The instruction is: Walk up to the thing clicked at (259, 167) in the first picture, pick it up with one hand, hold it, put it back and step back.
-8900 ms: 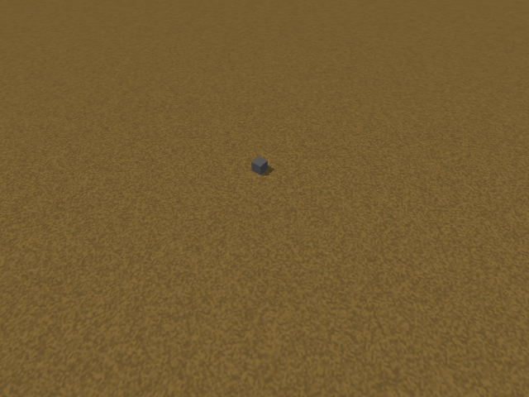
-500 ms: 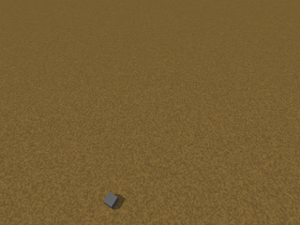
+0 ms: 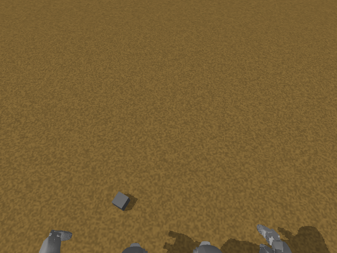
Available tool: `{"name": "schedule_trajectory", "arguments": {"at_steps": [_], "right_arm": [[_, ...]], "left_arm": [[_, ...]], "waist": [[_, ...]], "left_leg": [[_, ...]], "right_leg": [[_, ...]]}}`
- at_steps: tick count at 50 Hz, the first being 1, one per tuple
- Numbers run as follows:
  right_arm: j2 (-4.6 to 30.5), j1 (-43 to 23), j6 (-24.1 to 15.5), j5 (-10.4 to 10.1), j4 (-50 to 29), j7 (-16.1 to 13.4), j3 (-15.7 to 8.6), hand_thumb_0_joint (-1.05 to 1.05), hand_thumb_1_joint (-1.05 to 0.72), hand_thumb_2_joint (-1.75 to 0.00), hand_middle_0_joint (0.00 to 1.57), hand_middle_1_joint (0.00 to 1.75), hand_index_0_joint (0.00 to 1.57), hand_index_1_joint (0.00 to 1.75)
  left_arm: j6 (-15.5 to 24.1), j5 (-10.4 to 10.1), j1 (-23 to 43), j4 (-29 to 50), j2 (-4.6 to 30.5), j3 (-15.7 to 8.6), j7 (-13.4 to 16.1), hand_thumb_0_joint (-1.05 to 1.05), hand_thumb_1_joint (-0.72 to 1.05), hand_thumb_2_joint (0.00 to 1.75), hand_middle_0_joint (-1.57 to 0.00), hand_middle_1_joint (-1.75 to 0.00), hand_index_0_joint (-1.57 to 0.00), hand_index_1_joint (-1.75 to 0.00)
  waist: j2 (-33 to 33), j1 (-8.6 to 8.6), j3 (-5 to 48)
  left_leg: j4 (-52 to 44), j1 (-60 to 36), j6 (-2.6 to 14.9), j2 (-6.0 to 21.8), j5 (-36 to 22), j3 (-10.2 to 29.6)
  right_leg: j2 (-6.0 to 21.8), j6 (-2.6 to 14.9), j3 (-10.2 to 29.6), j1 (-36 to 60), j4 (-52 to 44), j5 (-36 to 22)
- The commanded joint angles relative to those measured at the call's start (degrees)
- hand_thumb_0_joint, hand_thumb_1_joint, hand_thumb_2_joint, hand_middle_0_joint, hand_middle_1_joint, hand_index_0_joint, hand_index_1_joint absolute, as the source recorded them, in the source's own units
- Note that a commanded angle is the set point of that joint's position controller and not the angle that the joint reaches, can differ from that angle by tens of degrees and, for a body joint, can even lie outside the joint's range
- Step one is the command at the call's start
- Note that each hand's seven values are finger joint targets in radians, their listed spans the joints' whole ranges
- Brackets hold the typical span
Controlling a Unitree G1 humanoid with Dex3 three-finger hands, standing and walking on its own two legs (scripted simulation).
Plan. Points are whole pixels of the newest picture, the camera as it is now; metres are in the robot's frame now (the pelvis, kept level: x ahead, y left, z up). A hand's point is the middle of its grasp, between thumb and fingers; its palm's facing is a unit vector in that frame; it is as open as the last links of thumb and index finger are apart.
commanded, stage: rise first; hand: left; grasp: from above
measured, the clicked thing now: (121, 201) +0.41 +0.25 -0.68
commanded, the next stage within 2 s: none
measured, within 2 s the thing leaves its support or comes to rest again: neither
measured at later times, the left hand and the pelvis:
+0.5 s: hand (85, 237) +0.21 +0.29 -0.32, palm faces -0.19 -0.47 -0.86, open 14.0 cm; pelvis -0.04 +0.00 -0.15, yaw +0 degrees
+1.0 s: hand (102, 215) +0.30 +0.28 -0.48, palm faces -0.12 -0.43 -0.90, open 13.4 cm; pelvis -0.09 +0.00 -0.32, yaw -3 degrees
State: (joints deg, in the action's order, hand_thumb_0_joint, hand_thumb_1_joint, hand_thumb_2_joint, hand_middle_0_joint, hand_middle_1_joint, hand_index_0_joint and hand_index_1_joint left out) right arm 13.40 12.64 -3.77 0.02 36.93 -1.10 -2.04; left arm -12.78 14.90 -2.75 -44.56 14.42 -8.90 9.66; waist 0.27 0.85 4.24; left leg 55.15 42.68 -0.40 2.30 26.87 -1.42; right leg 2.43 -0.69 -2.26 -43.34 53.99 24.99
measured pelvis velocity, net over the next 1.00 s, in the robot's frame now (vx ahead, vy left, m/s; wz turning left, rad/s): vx -0.09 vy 0.00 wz -0.05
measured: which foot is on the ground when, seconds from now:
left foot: down 0.00-1.00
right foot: down 0.00-1.00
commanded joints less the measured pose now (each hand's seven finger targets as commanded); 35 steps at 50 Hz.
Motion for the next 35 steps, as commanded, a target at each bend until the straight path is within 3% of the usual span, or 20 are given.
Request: {"name": "schedule_trajectory", "arguments": {"at_steps": [1, 5, 7, 9, 10, 13, 14, 16, 18, 20, 23, 25, 27, 31, 35], "right_arm": [[7.89, -0.56, -2.28, 0.54, -7.09, -1.89, -3.32, 0.00, -0.91, -0.90, 0.20, 0.30, 0.20, 0.30], [7.16, -2.10, -2.23, 0.98, -7.34, -2.64, -3.00, 0.00, -0.89, -0.90, 0.20, 0.30, 0.20, 0.30], [7.20, -2.89, -2.35, 1.12, -7.03, -3.09, -2.83, 0.00, -0.88, -0.89, 0.20, 0.30, 0.20, 0.30], [6.63, -1.24, -2.43, 1.36, -4.18, -2.97, -2.40, 0.00, -0.87, -0.89, 0.20, 0.30, 0.20, 0.30], [7.14, -2.09, -2.75, 1.39, -4.85, -3.03, -2.59, 0.00, -0.88, -0.89, 0.20, 0.30, 0.20, 0.30], [7.86, -2.14, -4.11, 1.96, -2.54, -2.66, -2.18, 0.00, -0.87, -0.89, 0.20, 0.30, 0.20, 0.30], [7.92, -2.21, -4.53, 1.91, -1.98, -2.52, -2.07, 0.00, -0.91, -0.90, 0.20, 0.30, 0.20, 0.30], [8.76, -3.86, -5.26, 1.94, -1.57, -1.99, -1.74, 0.00, -0.90, -0.90, 0.20, 0.30, 0.20, 0.30], [9.40, -4.18, -5.81, 2.29, -0.33, -1.19, -1.75, 0.00, -0.93, -0.90, 0.20, 0.30, 0.20, 0.30], [9.71, -4.29, -6.38, 2.85, 1.05, -0.36, -1.89, 0.00, -0.92, -0.90, 0.20, 0.30, 0.20, 0.30], [10.96, -4.27, -7.36, 3.94, 3.73, 1.24, -2.01, 0.00, -0.89, -0.90, 0.20, 0.30, 0.20, 0.30], [11.16, -3.10, -7.56, 4.60, 5.99, 2.57, -2.18, 0.00, -0.89, -0.90, 0.20, 0.30, 0.20, 0.30], [11.12, -2.84, -7.55, 5.33, 7.35, 4.09, -2.28, 0.00, -0.89, -0.90, 0.20, 0.30, 0.20, 0.30], [10.88, -3.52, -7.61, 6.90, 9.16, 6.82, -2.61, 0.00, -0.90, -0.90, 0.20, 0.30, 0.20, 0.30], [11.17, -4.52, -8.09, 7.54, 10.12, 9.11, -2.82, 0.00, -0.89, -0.90, 0.20, 0.30, 0.20, 0.30]], "left_arm": [[-2.23, 1.48, 0.54, 10.67, 8.67, -1.94, 3.95, 0.00, -0.61, 1.00, -0.10, -1.07, -0.09, -1.09], [-4.58, 2.39, -0.80, 12.02, 7.89, -1.80, 5.77, 0.00, -0.59, 1.00, -0.09, -1.07, -0.08, -1.08], [-5.02, 3.83, 4.25, 12.01, 8.32, -0.98, 6.96, 0.00, -0.58, 0.99, -0.09, -1.05, -0.08, -1.07], [-5.19, 6.09, 7.23, 5.07, 5.46, 1.38, 8.26, 0.00, -0.57, 1.00, -0.08, -1.04, -0.07, -1.06], [-4.47, 7.59, 11.47, 5.26, 7.93, -0.22, 9.72, 0.00, -0.57, 1.00, -0.08, -1.04, -0.07, -1.05], [-4.02, 11.22, 16.74, -2.13, 6.32, 0.97, 14.00, 0.00, -0.57, 1.03, -0.08, -1.02, -0.06, -1.04], [-3.95, 12.21, 18.85, -3.18, 5.70, 1.46, 15.60, 0.00, -0.60, 1.04, -0.10, -1.00, -0.07, -1.03], [-4.34, 14.36, 24.02, -5.59, 8.28, 0.11, 18.95, 0.00, -0.58, 1.04, -0.11, -1.00, -0.08, -1.03], [-5.56, 16.08, 27.88, -8.83, 8.50, 0.19, 22.46, 0.00, -0.57, 1.03, -0.11, -1.02, -0.09, -1.04], [-6.95, 16.34, 35.20, -10.50, 8.40, 0.86, 26.07, 0.00, -0.56, 1.02, -0.11, -1.03, -0.09, -1.05], [-9.34, 16.45, 39.60, -17.41, 10.40, -1.35, 30.77, 0.00, -0.53, 1.03, -0.09, -1.03, -0.07, -1.05], [-10.67, 16.63, 43.75, -20.85, 11.36, -2.81, 33.29, 0.00, -0.52, 1.03, -0.08, -1.04, -0.07, -1.06], [-11.85, 16.67, 46.57, -24.08, 14.36, -5.16, 35.18, 0.00, -0.52, 1.03, -0.09, -1.05, -0.08, -1.06], [-12.78, 17.23, 55.84, -28.16, 18.55, -6.36, 36.82, 0.00, -0.49, 1.04, -0.14, -0.99, -0.12, -1.02], [-13.15, 17.17, 59.65, -29.97, 20.18, -7.04, 36.56, 0.00, -0.42, 0.98, -0.21, -0.90, -0.18, -0.93]], "waist": [[-3.44, -0.46, 16.17], [-2.39, -0.61, 17.61], [-3.32, 0.61, 17.55], [-1.54, 2.07, 15.67], [-1.44, 1.48, 16.56], [-1.94, 1.35, 18.22], [-2.57, 1.57, 20.61], [-4.92, 0.80, 25.14], [-5.21, 1.70, 29.57], [-3.98, 2.88, 31.23], [-4.59, 3.33, 35.44], [-5.53, 3.27, 39.99], [-5.35, 2.88, 41.61], [-6.12, 3.88, 41.14], [-6.55, 4.83, 41.43]], "left_leg": [[-4.26, -4.75, -0.48, -1.99, -18.06, 1.37], [-1.84, -0.94, -0.29, -2.22, -17.04, 1.69], [0.15, 0.94, -0.14, -2.18, -14.92, 1.62], [3.66, 5.12, 0.00, -1.70, -12.74, 2.03], [5.69, 7.29, 0.14, -1.72, -11.54, 1.81], [11.38, 13.58, -0.23, -1.28, -8.14, 2.40], [13.25, 14.84, -0.42, -1.37, -8.62, 2.59], [16.89, 16.83, -1.10, -1.32, -10.91, 3.04], [20.87, 20.02, -1.18, -1.60, -12.18, 2.89], [24.23, 24.47, -0.89, -1.75, -9.93, 2.30], [28.22, 27.90, -1.29, -1.71, -8.03, 2.89], [32.47, 29.64, -1.64, -1.67, -9.99, 2.44], [36.05, 32.86, -1.55, -1.72, -10.31, 1.98], [41.65, 41.05, -0.94, -1.74, -3.13, 1.19], [45.47, 45.70, -0.62, -1.66, 2.10, 1.29]], "right_leg": [[-3.06, 1.85, 0.30, 6.38, -2.56, -14.78], [-3.33, 1.84, 0.35, 4.86, -0.13, -14.73], [-3.23, 1.93, 0.56, 1.67, 1.37, -13.06], [-3.00, 2.04, 0.07, -3.68, 4.82, -10.90], [-2.78, 2.16, 0.41, -5.78, 6.38, -9.78], [-2.15, 2.70, -0.24, -15.13, 13.05, -5.35], [-2.15, 2.75, -0.18, -17.00, 15.14, -5.69], [-1.91, 3.04, -0.25, -21.02, 20.07, -7.11], [-1.88, 3.08, -0.29, -23.42, 23.68, -8.60], [-1.80, 2.60, -0.04, -26.49, 24.96, -8.11], [-1.68, 2.33, -0.52, -31.01, 29.03, -6.98], [-1.80, 2.22, -0.78, -31.81, 32.82, -9.21], [-1.70, 1.94, -0.77, -33.48, 35.67, -9.99], [-1.57, 1.36, -0.16, -39.71, 38.94, -2.94], [-1.99, 1.38, 0.16, -45.06, 41.64, 4.38]]}}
